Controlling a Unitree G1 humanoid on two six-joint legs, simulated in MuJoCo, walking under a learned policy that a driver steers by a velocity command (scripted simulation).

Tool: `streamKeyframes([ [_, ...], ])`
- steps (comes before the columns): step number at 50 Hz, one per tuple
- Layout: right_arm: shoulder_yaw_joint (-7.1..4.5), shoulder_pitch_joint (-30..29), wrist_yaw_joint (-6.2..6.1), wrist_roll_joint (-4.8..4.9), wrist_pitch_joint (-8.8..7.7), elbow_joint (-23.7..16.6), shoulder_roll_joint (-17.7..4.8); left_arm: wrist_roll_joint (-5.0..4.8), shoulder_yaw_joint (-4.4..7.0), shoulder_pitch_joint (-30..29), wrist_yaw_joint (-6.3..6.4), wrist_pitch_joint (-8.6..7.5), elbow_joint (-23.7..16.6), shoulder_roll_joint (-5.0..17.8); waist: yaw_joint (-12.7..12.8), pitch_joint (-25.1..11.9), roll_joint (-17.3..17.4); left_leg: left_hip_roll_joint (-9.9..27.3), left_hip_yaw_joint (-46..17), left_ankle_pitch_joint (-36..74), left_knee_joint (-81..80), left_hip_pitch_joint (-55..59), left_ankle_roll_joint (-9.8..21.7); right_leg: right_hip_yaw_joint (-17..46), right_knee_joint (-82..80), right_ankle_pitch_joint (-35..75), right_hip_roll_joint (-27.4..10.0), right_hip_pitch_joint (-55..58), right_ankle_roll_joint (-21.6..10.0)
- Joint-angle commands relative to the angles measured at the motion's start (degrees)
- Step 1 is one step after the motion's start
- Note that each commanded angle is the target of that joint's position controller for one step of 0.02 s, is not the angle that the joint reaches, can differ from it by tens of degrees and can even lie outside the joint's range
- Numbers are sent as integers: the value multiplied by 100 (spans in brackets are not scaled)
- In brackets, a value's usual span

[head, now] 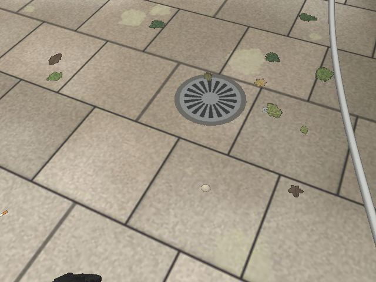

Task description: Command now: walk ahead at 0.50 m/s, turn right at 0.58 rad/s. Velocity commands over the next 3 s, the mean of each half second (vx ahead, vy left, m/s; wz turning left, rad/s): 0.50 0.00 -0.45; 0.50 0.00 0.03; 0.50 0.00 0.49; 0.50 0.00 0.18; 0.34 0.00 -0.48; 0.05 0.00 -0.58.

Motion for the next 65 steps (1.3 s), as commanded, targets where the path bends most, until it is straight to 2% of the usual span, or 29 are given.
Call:
streamKeyframes([
  [1, -63, 85, 124, 22, -27, -904, -330, -21, 546, 2085, 232, -48, 251, 1782, 713, -1775, -1553, -344, -631, -481, 4696, -3940, 121, 3978, -1169, -1162, -1920, 4505, -1337],
  [2, -165, -708, 141, -14, -97, -1061, -862, -140, 529, 2302, 273, 26, 181, 1707, 1034, -1775, -520, -424, -1854, -302, 5033, -4569, 139, 4715, -1754, -881, -2031, 4415, -1315],
  [4, -111, -901, 146, 84, -215, -1087, -725, -209, 402, 1735, 327, 7, 267, 1219, 589, -595, -29, 45, -1980, 842, 4263, -4454, 242, 3150, -1819, 684, -1639, 3071, -982],
  [5, -122, -820, 128, -3, -171, -1017, -720, -242, 356, 1471, 342, -40, 224, 1050, 370, -428, 54, 147, -2024, 939, 3919, -4076, 211, 2715, -1870, 1226, -1343, 2556, -824],
  [7, -116, -588, 143, -149, 36, -975, -671, -301, 274, 1310, 341, -148, 176, 851, 127, -520, -50, 180, -2062, 972, 3581, -3514, 81, 2317, -1986, 1756, -1035, 2047, -764],
  [11, -91, -1180, 194, -151, 213, -1223, -575, -298, 307, 1788, 313, -265, 285, 1053, 232, -282, -107, 102, -1950, 1555, 2837, -3883, -96, 2223, -2236, 1581, -796, 1818, -710],
  [17, -27, -2198, 258, -104, 179, -1520, -548, -286, 214, 2556, 343, -315, 536, 906, 640, -115, -286, -44, -1875, 2730, 1445, -4355, 20, 2086, -2253, 2245, -773, 2602, -308],
  [22, 59, -2962, 317, -47, 91, -1818, -530, -195, 150, 2953, 435, -318, 731, 921, 875, 91, -346, -327, -1671, 2731, 565, -4260, 288, 2072, -2072, 2877, -942, 3213, -279],
  [25, 23, -2474, 282, -24, 24, -1743, -662, -160, 153, 2690, 487, -341, 754, 1072, 505, 19, -449, -608, -1619, 2201, 74, -3252, 602, 1944, -1646, 4166, -1042, 3223, -117],
  [27, -94, -1128, 150, 0, -37, -1319, -883, -136, 164, 2523, 460, -359, 784, 1172, -92, -671, -379, -931, -1507, 1999, -278, -1619, 843, 1720, -185, 5270, -827, 3096, 40],
  [28, -169, -191, 62, -88, -89, -1110, -1092, -173, 127, 2461, 434, -389, 716, 1076, -506, -1246, -158, -303, -2123, 1914, -366, -171, 1071, 1597, 1117, 4108, -624, 2236, 106],
  [29, -339, 417, 24, -235, -93, -1076, -1771, -389, 22, 3079, 388, -404, 586, 535, -349, -2137, 1054, 1375, -4697, 1382, -505, 1524, 1815, 1149, 3375, 1055, 288, 492, 396],
  [30, -308, 156, 115, -64, -10, -970, -1508, -276, 77, 3106, 399, -398, 668, 822, -174, -2058, 1113, 1772, -6260, 1354, -1368, 1334, 2083, 1314, 4205, -1883, 688, -425, 359],
  [31, -222, -494, 148, 48, 13, -1072, -1143, -158, 105, 2647, 398, -365, 609, 916, 76, -977, 486, 1562, -5455, 824, -1489, 359, 1980, 1438, 4328, -1433, 249, -749, 327],
  [32, -131, -883, 178, 49, -8, -1117, -776, -127, 70, 2260, 349, -372, 535, 846, 135, -490, 70, 1300, -4700, 952, -1678, -367, 1843, 1378, 4006, -1064, 12, -718, 328],
  [34, -35, -956, 158, 28, -77, -958, -544, -71, 41, 2114, 271, -279, 475, 687, 371, -114, 262, 780, -3695, 1683, -1987, -1175, 1519, 1236, 3404, -850, -290, -384, 386],
  [37, -50, -639, 184, 72, -216, -714, -648, -34, -15, 2131, 186, -165, 508, 511, 478, -181, 384, 585, -3108, 2596, -2194, -1310, 1527, 984, 3032, -605, -418, -327, 536],
  [41, -56, -223, 197, 124, -220, -476, -700, -33, -91, 992, 152, -163, 107, 423, 294, 74, 310, 326, -2758, 2980, -2417, -1178, 1537, 658, 1807, 209, -657, -923, 827],
  [48, -111, 317, 135, 80, -141, -287, -894, -136, -182, -171, 192, -236, -272, 405, -39, -52, 419, 296, -2868, 3966, -1774, -682, 1348, 511, 87, 784, -296, -353, 967],
  [50, -151, 213, 100, 43, -109, -328, -997, -152, -142, -102, 230, -291, -311, 543, 75, -113, 485, 416, -3104, 4107, -1458, -527, 1280, 618, -176, 369, -239, -40, 872],
  [52, -187, -6, 90, 54, -91, -393, -1069, -135, -50, 754, 298, -391, -77, 731, 506, -442, 392, 281, -3121, 4410, -592, -672, 1121, 599, -761, 111, -75, 1149, 701],
  [53, -156, -26, 113, 98, -107, -445, -920, -31, 53, 1560, 375, -479, 136, 1005, 816, -969, 28, -74, -2864, 4023, 544, -1172, 998, 961, -955, 72, -456, 2370, 499],
  [54, -52, 20, 127, 236, -131, -743, -471, 122, 181, 2372, 469, -506, 122, 1543, 1052, -1898, -803, -621, -2393, 2167, 2307, -2412, 799, 2641, -1163, -815, -2028, 3902, 134],
  [55, -52, 469, 96, 267, -78, -843, -384, 56, 271, 2259, 446, -383, 142, 1797, 758, -2120, -1647, -1115, -2069, -505, 3355, -3723, 775, 4474, -1762, -1157, -2850, 4229, -335],
  [56, -149, 291, 64, 109, 28, -667, -789, -39, 153, 1879, 419, -324, 69, 1193, 618, -1387, -749, -672, -2331, -130, 3821, -4000, 832, 4084, -1809, -1700, -2557, 3565, -293],
  [57, -155, 8, 127, 76, 42, -676, -715, -88, 50, 1493, 397, -340, 15, 774, 517, -729, -387, -472, -2370, 394, 3734, -3984, 802, 3222, -1977, -1449, -2240, 2852, -161],
  [58, -141, -125, 176, 61, 67, -699, -577, -89, 11, 1295, 387, -368, 13, 611, 409, -462, -429, -319, -2323, 711, 3559, -3828, 741, 2554, -2173, -862, -1977, 2396, -16],
  [60, -155, -175, 270, -57, 206, -716, -513, -135, -13, 1316, 419, -450, 119, 520, 247, -277, -648, -183, -2243, 974, 3449, -3641, 596, 1718, -2353, -3, -1666, 1978, 126],
  [65, -141, -919, 404, -74, 346, -1051, -436, -195, 65, 1682, 406, -596, 337, 640, 222, -191, -453, -65, -2138, 1795, 3250, -4254, 406, 758, -2567, 1039, -1636, 2135, 4],
])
